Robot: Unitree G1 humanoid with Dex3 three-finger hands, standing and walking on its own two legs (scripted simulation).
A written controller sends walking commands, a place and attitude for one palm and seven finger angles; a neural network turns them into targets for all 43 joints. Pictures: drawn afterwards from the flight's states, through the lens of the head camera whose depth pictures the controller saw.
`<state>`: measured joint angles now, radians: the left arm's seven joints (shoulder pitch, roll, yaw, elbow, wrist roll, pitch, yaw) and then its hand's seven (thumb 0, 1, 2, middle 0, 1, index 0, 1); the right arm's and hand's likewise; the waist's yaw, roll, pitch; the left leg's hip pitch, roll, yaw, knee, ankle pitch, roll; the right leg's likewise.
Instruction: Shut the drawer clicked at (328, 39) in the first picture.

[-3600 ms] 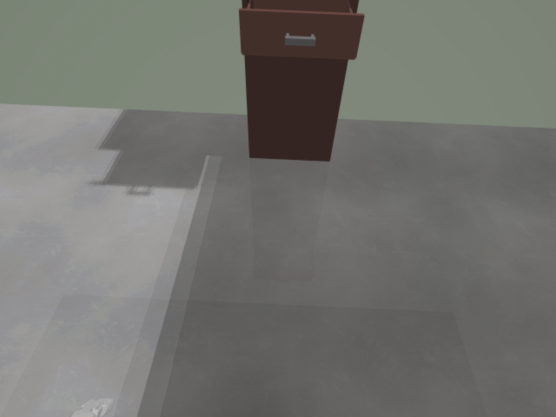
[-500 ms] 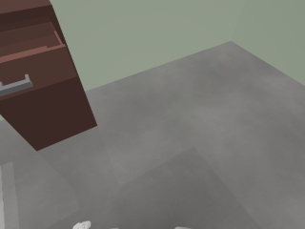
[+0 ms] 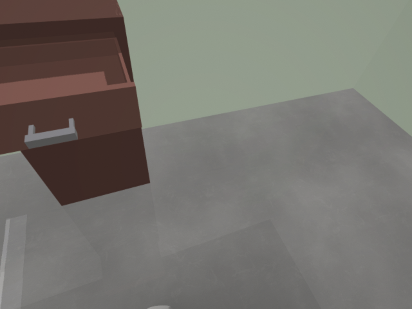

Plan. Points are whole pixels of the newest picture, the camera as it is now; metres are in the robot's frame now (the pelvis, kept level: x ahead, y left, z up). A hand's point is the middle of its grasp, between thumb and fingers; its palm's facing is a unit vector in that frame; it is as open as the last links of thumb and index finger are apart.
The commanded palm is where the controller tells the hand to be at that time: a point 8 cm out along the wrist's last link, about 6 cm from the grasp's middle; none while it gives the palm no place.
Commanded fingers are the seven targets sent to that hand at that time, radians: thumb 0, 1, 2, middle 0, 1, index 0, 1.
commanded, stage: turn to face it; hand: left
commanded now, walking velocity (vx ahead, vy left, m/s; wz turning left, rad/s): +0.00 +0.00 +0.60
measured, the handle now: (52, 131) +0.46 +0.41 +0.03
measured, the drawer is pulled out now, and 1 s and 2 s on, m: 0.29 0.29 0.29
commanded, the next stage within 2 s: take the last steps up to it in 0.60 s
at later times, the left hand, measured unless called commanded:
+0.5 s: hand out of the picture +0.06 +0.16 -0.14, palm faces +0.27 -0.92 -0.28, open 7.4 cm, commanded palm none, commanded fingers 0.00 0.90 0.90 -0.20 -0.30 -0.20 -0.30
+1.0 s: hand out of the picture -0.06 +0.21 -0.17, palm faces +0.43 -0.88 -0.19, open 7.4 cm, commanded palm none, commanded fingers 0.00 0.90 0.90 -0.20 -0.30 -0.20 -0.30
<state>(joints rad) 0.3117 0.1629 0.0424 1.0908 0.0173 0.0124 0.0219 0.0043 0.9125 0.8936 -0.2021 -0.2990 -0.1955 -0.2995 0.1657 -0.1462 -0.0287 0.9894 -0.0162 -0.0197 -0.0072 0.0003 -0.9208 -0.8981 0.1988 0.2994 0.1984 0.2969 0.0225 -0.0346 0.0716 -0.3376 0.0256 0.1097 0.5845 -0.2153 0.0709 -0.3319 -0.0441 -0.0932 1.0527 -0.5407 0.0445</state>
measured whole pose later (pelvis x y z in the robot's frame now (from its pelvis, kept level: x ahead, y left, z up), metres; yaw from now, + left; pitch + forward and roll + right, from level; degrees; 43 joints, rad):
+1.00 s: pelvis +0.01 +0.02 +0.02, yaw +24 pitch -1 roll -2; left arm 0.29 0.25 0.05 1.04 0.03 0.03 -0.01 0.01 0.91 0.89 -0.20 -0.30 -0.19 -0.30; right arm 0.25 -0.16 -0.02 0.98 -0.02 -0.04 -0.02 0.00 -0.92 -0.90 0.20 0.30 0.20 0.30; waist 0.02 -0.04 0.04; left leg -0.09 0.00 0.04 0.39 -0.29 0.06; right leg -0.48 -0.09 -0.05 1.09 -0.34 0.04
